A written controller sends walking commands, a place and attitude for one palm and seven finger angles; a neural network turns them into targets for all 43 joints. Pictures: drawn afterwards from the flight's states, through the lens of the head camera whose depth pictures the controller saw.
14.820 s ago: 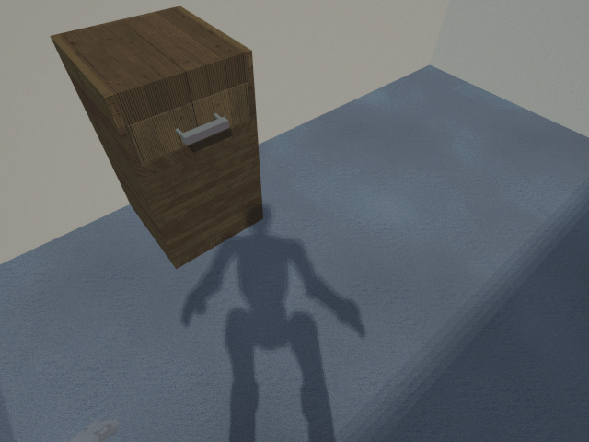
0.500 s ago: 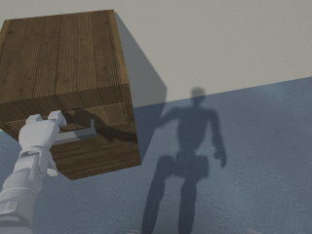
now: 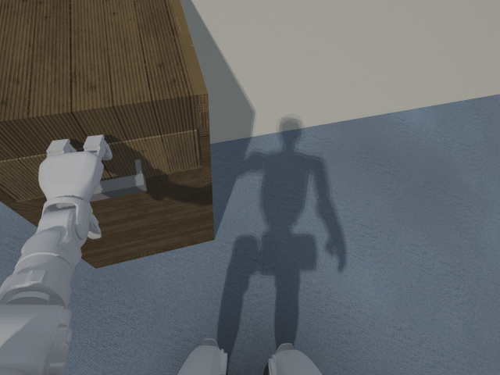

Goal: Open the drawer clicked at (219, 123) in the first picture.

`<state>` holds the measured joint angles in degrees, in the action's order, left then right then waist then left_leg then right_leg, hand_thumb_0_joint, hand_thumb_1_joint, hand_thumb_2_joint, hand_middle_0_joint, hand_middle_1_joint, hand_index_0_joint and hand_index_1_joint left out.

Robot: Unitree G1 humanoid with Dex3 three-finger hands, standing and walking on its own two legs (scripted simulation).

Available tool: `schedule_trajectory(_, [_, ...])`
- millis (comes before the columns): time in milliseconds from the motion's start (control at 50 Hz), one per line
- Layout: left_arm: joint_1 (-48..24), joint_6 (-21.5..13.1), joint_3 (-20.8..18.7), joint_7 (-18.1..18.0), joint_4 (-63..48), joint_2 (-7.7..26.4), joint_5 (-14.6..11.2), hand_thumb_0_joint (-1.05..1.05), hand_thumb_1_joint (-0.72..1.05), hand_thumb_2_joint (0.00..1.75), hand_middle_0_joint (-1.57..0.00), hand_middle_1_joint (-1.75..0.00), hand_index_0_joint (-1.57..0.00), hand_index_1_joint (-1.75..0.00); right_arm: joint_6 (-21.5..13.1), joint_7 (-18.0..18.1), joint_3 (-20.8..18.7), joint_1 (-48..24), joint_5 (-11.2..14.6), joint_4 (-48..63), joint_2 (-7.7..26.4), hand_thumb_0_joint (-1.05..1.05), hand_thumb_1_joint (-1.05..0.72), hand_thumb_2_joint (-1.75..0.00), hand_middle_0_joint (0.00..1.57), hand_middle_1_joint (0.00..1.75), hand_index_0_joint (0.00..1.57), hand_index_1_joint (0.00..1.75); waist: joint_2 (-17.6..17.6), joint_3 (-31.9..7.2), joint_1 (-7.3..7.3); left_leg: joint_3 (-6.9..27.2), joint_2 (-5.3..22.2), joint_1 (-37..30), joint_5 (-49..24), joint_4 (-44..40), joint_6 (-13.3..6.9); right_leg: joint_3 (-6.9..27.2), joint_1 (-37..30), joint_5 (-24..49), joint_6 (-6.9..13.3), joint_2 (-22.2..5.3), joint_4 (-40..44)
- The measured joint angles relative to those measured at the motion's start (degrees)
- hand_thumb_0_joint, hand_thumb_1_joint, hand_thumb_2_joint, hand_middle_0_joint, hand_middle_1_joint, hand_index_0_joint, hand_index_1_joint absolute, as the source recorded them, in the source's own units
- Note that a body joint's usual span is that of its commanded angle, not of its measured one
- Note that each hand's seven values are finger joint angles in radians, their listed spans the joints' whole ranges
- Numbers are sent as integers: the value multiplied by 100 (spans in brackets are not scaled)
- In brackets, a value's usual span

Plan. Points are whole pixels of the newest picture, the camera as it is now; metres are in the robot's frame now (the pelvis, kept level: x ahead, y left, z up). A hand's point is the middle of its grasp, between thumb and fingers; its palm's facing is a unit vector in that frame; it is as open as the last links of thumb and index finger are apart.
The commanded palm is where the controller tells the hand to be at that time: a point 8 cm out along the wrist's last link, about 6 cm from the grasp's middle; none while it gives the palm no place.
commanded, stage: move the hooked fingers above the handle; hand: left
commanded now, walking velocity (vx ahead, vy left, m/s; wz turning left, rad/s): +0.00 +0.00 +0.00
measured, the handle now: (105, 179) +0.48 +0.29 -0.10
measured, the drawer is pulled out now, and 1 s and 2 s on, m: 0.00 0.00 0.00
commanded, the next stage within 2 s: none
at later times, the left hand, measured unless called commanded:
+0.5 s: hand (87, 192) +0.42 +0.29 -0.04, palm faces -0.09 -0.03 -1.00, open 13.9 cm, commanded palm +0.41 +0.27 +0.02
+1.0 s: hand (87, 195) +0.41 +0.29 -0.04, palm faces -0.15 -0.06 -0.99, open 13.9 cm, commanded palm +0.41 +0.28 +0.02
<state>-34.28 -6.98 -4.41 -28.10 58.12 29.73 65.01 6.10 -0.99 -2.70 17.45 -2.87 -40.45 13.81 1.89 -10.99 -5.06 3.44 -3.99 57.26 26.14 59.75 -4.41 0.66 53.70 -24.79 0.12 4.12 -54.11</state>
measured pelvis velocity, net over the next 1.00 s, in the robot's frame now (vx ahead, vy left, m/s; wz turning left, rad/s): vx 0.01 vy -0.03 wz -0.01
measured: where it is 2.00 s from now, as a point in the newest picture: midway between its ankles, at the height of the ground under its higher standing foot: outside the picture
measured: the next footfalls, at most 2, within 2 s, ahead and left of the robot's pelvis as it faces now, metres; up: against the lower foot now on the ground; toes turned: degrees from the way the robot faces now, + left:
none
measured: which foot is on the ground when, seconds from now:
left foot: down 0.00-1.00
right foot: down 0.00-1.00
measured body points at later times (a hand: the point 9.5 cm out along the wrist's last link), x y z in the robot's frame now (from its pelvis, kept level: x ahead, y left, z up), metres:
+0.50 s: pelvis -0.01 -0.02 -0.01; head +0.12 +0.00 +0.43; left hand +0.42 +0.29 +0.01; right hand +0.04 -0.30 -0.13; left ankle +0.01 +0.06 -0.67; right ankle +0.00 -0.14 -0.67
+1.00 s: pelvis +0.01 -0.03 +0.00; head +0.13 -0.01 +0.43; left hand +0.42 +0.29 +0.01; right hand +0.07 -0.31 -0.12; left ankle +0.01 +0.06 -0.67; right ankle +0.00 -0.14 -0.67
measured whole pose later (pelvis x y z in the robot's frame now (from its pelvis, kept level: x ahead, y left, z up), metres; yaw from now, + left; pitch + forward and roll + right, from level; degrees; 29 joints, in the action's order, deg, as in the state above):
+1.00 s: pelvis +0.01 -0.03 +0.00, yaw -1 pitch +25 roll -3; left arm -31.2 -9.6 -6.8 -23.1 59.3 33.7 62.2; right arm 5.4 0.5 -2.0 16.2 -1.6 -39.2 14.9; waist 2.0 -11.4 -4.1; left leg 3.5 -2.0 56.9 27.3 59.1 -2.4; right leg 0.7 54.5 -25.5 1.2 6.0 -54.5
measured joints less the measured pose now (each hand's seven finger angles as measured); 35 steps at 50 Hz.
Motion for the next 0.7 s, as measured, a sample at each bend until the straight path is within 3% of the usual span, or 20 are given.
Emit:
schedule_trajectory(120, [-306,371,-132,-432,275,-43,10,0,-49,30,-35,-126,-32,-121,62,-99,81,-64,-3,68,86,0,-91,-90,21,30,21,30,78,35,-28,-65,45,349,40,256,-5,41,373,-16,-96,42,-264])
schedule_trajectory(240, [-349,873,-155,21,613,133,-208,0,-49,30,-34,-123,-32,-122,116,-64,227,-86,108,152,27,0,-91,-90,21,30,21,30,65,111,-82,-125,97,154,-72,36,38,116,239,104,-95,77,-116])
schedule_trajectory(300, [-265,760,-155,303,661,305,-293,0,-49,30,-33,-122,-32,-122,50,19,270,-12,140,177,8,0,-91,-90,21,30,21,30,31,111,-88,-106,120,49,-110,-73,65,106,143,144,-55,96,-21])
schedule_trajectory(360, [-161,406,-100,486,497,437,-268,0,-49,30,-33,-121,-32,-121,-44,104,236,78,134,151,22,0,-91,-90,21,30,21,30,15,71,-56,-42,132,45,-103,-76,105,45,123,137,-12,111,-1])
schedule_trajectory(480, [-103,-128,-63,317,290,450,-165,0,-49,30,-32,-120,-32,-120,-117,143,96,71,95,41,129,0,-91,-90,21,30,21,30,32,-20,-5,55,140,250,14,141,167,-67,306,12,54,133,-197])
schedule_trajectory(600, [-29,-11,-341,-46,210,288,-131,0,-49,30,-32,-120,-32,-120,-72,63,53,-112,68,71,170,0,-91,-90,21,30,21,30,44,2,-1,7,168,395,81,239,196,-30,498,-58,84,161,-354])
schedule_trajectory(700, [86,256,-445,-98,131,272,-159,0,-49,30,-32,-120,-32,-120,-17,35,99,-198,87,112,120,0,-91,-90,21,30,21,30,49,50,28,-42,192,244,79,110,209,28,387,-56,101,178,-278])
